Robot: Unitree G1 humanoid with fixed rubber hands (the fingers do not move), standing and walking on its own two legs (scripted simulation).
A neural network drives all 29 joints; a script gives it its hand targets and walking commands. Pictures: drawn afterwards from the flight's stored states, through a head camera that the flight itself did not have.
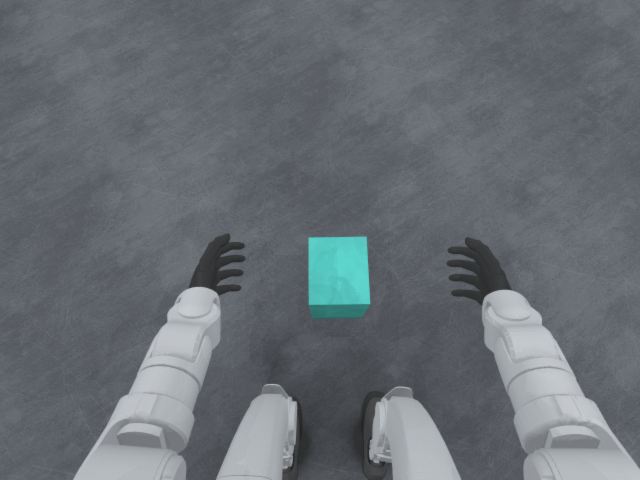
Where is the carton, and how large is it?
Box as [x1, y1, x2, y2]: [309, 237, 369, 318]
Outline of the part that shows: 309,238 309,307 312,318 361,317 369,304 366,237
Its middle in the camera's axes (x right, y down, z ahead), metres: +0.05 +0.11 +1.02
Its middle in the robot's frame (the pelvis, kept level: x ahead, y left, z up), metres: +0.48 -0.01 -0.59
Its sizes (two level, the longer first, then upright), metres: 0.163 0.140 0.222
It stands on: the floor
